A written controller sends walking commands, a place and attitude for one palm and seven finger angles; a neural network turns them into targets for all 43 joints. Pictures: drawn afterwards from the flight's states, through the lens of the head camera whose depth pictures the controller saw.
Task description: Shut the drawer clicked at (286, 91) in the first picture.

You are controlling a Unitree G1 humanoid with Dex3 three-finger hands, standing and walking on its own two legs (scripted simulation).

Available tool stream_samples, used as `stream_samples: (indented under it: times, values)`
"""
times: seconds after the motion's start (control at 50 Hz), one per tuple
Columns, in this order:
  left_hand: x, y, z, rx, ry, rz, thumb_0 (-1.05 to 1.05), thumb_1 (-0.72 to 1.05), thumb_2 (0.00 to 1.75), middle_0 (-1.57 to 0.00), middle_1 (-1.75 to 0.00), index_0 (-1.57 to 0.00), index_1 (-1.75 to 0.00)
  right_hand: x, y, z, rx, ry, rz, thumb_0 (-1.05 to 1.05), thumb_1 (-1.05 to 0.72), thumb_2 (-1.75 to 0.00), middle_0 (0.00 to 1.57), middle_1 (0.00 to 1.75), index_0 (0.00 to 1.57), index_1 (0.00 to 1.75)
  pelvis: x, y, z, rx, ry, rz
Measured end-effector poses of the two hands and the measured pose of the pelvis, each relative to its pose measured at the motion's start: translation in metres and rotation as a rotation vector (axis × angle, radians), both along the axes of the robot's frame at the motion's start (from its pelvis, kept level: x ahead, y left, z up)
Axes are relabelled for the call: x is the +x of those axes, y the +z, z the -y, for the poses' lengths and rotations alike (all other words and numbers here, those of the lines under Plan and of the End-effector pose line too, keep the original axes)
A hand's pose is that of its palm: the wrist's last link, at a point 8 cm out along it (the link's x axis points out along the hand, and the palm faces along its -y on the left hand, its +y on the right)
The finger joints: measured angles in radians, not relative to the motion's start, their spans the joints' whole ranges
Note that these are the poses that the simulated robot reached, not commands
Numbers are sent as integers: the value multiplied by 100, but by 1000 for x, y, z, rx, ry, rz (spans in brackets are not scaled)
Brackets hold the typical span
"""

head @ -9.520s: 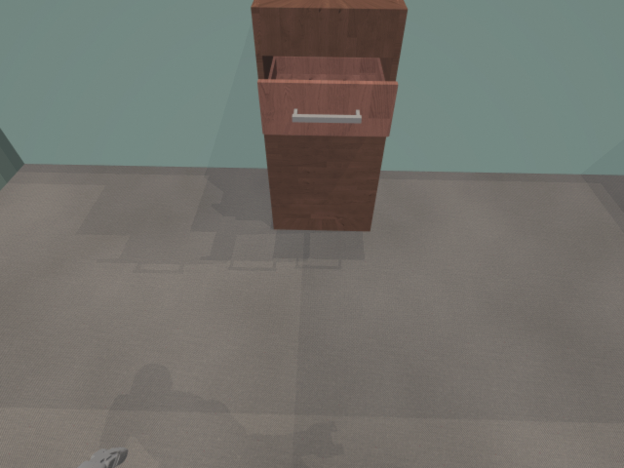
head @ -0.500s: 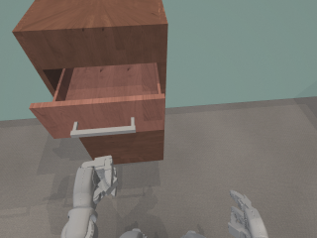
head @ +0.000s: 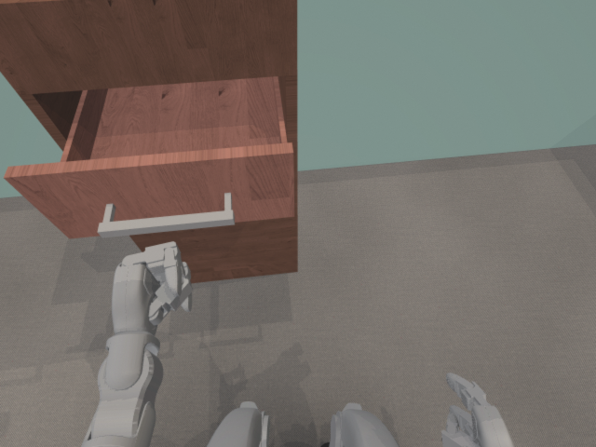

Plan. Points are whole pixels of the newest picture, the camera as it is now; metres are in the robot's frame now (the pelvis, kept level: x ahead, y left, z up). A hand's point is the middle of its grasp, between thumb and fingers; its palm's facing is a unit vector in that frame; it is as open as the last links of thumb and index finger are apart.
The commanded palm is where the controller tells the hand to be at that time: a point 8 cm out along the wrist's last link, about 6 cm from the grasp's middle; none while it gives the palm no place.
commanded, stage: bring the fist close to the handle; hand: left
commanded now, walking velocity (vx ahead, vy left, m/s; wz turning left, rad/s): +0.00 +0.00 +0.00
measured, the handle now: (169, 214) +0.44 +0.21 +0.00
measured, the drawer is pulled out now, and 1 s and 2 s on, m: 0.17 0.17 0.08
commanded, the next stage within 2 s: push the drawer shut in 0.72 s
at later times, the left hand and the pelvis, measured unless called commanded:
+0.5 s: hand (196, 276) +0.34 +0.16 +0.00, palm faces +0.12 -0.99 -0.04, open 3.3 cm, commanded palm +0.31 +0.21 +0.00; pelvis -0.01 +0.02 -0.03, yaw -1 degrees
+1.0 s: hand (191, 269) +0.35 +0.16 +0.00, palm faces +0.13 -0.99 -0.05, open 3.2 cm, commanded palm +0.33 +0.22 +0.00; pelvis -0.01 +0.02 -0.02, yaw -1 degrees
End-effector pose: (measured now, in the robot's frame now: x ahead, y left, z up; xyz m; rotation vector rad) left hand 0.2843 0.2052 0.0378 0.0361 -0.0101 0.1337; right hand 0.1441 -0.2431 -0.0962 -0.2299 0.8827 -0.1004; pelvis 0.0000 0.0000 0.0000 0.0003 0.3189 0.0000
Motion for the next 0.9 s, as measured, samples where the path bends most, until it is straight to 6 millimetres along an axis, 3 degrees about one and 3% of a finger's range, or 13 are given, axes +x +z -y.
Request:
stream_samples:
  times: [0.18, 0.42, 0.64, 0.78, 0.9]
  values:
    - [6, -26, -3, -7, -26, -43, 1, 90, 90, -140, -160, -140, -160, -5, -15, -6, 0, -6, -36, 1, -91, -89, 20, 30, 20, 30, -4, -11, -7, -4, -3, -29]
    - [30, -42, 3, 4, -40, 2, 1, 90, 90, -140, -160, -140, -160, -13, -37, -20, 10, 6, -77, 1, -91, -89, 20, 30, 20, 30, -14, -28, -16, -13, -5, -68]
    - [25, -31, -7, 0, -13, 4, 1, 90, 90, -140, -160, -140, -160, -25, -31, -26, 15, -8, -120, 1, -91, -89, 20, 30, 20, 30, -11, -20, -21, -20, -6, -57]
    - [25, -39, 1, -17, -40, -18, 1, 90, 90, -140, -160, -140, -160, -22, -26, -21, -8, -17, -114, 1, -91, -89, 20, 30, 20, 30, -11, -20, -23, -24, -7, -57]
    - [25, -35, -4, -1, -12, 10, 1, 90, 90, -140, -160, -140, -160, -18, -25, -20, -13, -14, -105, 1, -91, -89, 20, 30, 20, 30, -11, -21, -24, -23, -8, -56]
